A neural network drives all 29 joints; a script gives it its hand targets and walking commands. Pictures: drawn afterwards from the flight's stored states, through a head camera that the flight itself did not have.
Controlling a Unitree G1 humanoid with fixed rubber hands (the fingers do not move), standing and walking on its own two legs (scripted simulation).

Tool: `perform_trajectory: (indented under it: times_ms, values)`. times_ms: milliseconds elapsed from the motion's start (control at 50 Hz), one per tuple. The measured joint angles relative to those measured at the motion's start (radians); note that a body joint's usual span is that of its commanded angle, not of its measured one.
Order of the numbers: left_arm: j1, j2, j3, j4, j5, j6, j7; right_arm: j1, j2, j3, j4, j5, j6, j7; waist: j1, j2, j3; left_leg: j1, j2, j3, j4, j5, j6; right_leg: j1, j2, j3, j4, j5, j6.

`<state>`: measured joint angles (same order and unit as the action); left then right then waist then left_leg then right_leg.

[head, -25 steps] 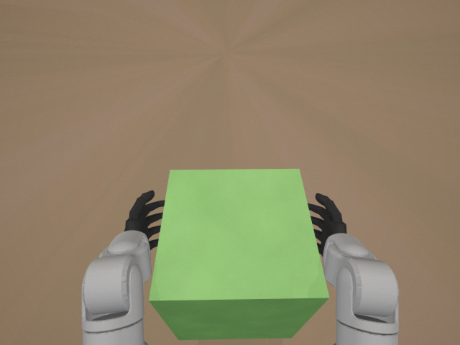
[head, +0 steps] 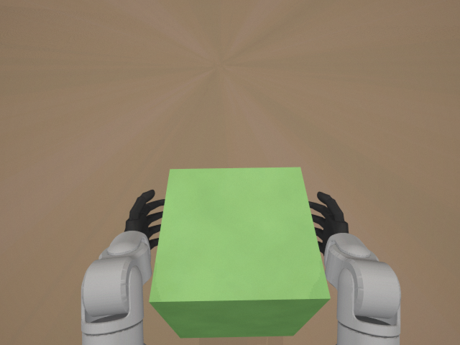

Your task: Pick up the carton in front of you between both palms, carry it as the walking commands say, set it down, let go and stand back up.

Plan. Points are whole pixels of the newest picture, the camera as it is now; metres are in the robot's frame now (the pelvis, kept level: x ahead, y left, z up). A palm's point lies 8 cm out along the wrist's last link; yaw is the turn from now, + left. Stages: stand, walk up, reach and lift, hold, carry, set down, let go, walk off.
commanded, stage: carry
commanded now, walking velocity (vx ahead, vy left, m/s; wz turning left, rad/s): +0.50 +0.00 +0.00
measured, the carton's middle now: (236, 258) +0.27 +0.00 +0.03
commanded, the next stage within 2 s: none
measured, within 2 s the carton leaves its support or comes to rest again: neither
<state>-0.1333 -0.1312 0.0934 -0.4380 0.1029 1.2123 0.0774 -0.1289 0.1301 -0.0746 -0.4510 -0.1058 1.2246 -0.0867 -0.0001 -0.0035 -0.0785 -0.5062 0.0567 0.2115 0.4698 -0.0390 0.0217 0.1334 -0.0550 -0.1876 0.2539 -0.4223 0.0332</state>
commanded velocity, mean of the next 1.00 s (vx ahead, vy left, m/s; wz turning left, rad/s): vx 0.34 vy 0.00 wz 0.00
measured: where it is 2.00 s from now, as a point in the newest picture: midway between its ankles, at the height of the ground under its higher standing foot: (233, 243)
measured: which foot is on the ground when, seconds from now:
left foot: up 0.00-0.00, down 0.02-0.54, up 0.56-0.96, down 0.98-1.00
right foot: down 0.00-0.04, up 0.06-0.50, down 0.52-1.00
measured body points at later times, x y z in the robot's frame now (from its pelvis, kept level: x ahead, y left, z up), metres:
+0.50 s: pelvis +0.34 +0.00 +0.00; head +0.34 +0.00 +0.45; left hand +0.61 +0.16 +0.10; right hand +0.62 -0.15 +0.10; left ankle +0.15 +0.09 -0.73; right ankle +0.49 -0.11 -0.71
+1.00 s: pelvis +0.66 +0.01 +0.00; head +0.66 +0.00 +0.45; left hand +0.93 +0.16 +0.10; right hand +0.93 -0.15 +0.10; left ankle +0.78 +0.09 -0.73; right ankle +0.50 -0.10 -0.72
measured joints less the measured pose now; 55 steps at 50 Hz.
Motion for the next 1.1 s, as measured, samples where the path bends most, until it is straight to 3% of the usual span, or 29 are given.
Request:
perform_trajectory:
  times_ms: [20,60,100,140,200,340,480,520,540,560,600,660,780,920,980,1040,1100]
  values:
    - [-0.006,0.001,0.006,0.002,0.002,0.005,0.0,-0.01,0.001,-0.001,0.012,0.001,0.002,0.0,-0.003,-0.011,0.001,0.03,-0.015,0.014,-0.01,-0.021,0.018,-0.01,-0.018,0.007,0.09,-0.053,0.006]
    - [-0.021,-0.002,0.03,0.03,0.005,0.011,0.0,-0.035,0.004,-0.003,0.064,-0.001,-0.004,0.0,-0.014,-0.038,0.017,0.031,-0.025,0.033,0.069,-0.084,0.063,-0.149,-0.053,0.06,0.439,-0.046,-0.004]
    - [-0.025,-0.002,0.038,0.051,0.01,0.016,0.0,-0.044,0.006,-0.007,0.097,0.0,-0.006,0.0,-0.016,-0.031,0.044,0.072,-0.018,0.035,0.054,-0.108,0.073,-0.325,-0.025,0.127,0.772,-0.019,-0.027]
    - [-0.023,-0.001,0.031,0.06,0.013,0.013,0.0,-0.034,0.005,-0.011,0.101,0.003,-0.012,0.0,-0.017,-0.024,0.061,0.131,-0.018,0.031,-0.008,-0.111,0.067,-0.465,-0.019,0.135,0.904,0.039,-0.047]
    - [-0.021,-0.002,0.014,0.062,0.015,-0.004,0.0,-0.016,0.003,-0.017,0.084,0.008,-0.027,0.0,-0.017,-0.014,0.066,0.219,-0.021,0.019,-0.105,-0.112,0.056,-0.609,-0.036,0.122,0.862,0.131,-0.05]
    - [-0.005,0.0,-0.009,0.021,0.016,-0.018,0.001,0.006,0.0,-0.014,0.036,0.017,-0.041,0.003,-0.008,-0.003,0.027,0.422,-0.025,-0.01,-0.258,-0.167,0.027,-0.745,-0.069,0.081,0.542,0.288,-0.018]
    - [-0.004,0.0,0.0,0.001,0.011,0.012,0.002,-0.002,0.001,-0.005,0.024,0.006,-0.01,0.006,-0.003,-0.001,-0.004,0.618,-0.019,-0.027,-0.288,-0.312,-0.036,-0.688,-0.028,0.0,0.259,0.394,-0.045]
    - [-0.013,-0.001,0.003,0.014,0.01,0.018,0.002,-0.005,0.001,-0.008,0.027,0.002,0.0,0.006,-0.003,0.009,-0.003,0.642,-0.001,-0.04,-0.198,-0.399,-0.059,-0.622,-0.001,-0.033,0.2,0.374,-0.057]
    - [-0.019,-0.002,0.001,0.034,0.01,0.012,0.002,-0.011,0.001,-0.018,0.038,0.001,0.001,0.007,0.007,0.034,0.001,0.617,0.029,-0.045,-0.083,-0.452,-0.062,-0.611,0.018,-0.049,0.224,0.357,-0.086]
    - [-0.029,-0.003,0.002,0.063,0.011,0.006,0.002,-0.015,0.001,-0.027,0.054,-0.001,0.001,0.007,0.011,0.048,0.01,0.547,0.052,-0.066,0.096,-0.446,-0.054,-0.612,0.023,-0.059,0.268,0.322,-0.109]
    - [-0.039,-0.005,0.003,0.108,0.011,-0.003,0.002,-0.015,0.001,-0.039,0.08,-0.005,0.0,0.007,0.016,0.041,0.038,0.369,0.034,-0.145,0.458,-0.415,-0.037,-0.584,0.016,-0.062,0.279,0.278,-0.125]
    - [-0.02,-0.003,0.005,0.116,0.007,-0.02,0.002,-0.007,0.0,-0.028,0.094,-0.009,-0.013,0.007,0.015,0.025,0.07,0.156,0.023,-0.168,0.679,-0.327,-0.01,-0.497,0.014,-0.057,0.192,0.272,-0.118]
    - [0.025,0.002,0.006,0.08,-0.004,-0.063,0.0,0.018,-0.001,0.007,0.085,-0.011,-0.06,0.007,0.01,0.009,0.066,-0.058,0.046,-0.134,0.501,-0.19,-0.027,-0.326,0.011,-0.025,0.037,0.247,-0.096]
    - [0.024,0.002,-0.003,0.012,-0.009,-0.051,-0.003,0.027,-0.002,0.012,0.006,0.002,-0.048,-0.002,-0.015,0.016,0.045,-0.055,0.008,-0.057,0.125,-0.007,-0.042,-0.153,0.007,-0.013,-0.001,0.135,-0.044]
    - [0.012,0.001,-0.001,-0.009,-0.004,-0.03,-0.003,0.008,0.0,0.006,-0.008,0.006,-0.027,-0.003,-0.012,0.016,0.037,0.049,-0.016,-0.008,-0.049,0.136,-0.034,-0.118,0.005,0.0,0.108,0.022,-0.015]
    - [-0.028,-0.002,0.032,0.016,0.001,-0.008,-0.004,-0.035,0.004,-0.001,0.043,0.003,-0.024,-0.003,-0.013,-0.039,0.047,0.083,-0.043,0.017,-0.015,-0.034,0.059,-0.228,-0.028,0.061,0.399,-0.062,0.005]
    - [-0.037,-0.003,0.039,0.039,0.012,0.003,-0.004,-0.05,0.007,-0.014,0.082,0.008,-0.021,-0.002,-0.004,-0.048,0.072,0.121,-0.037,0.018,-0.047,-0.049,0.067,-0.338,-0.004,0.111,0.493,-0.132,-0.006]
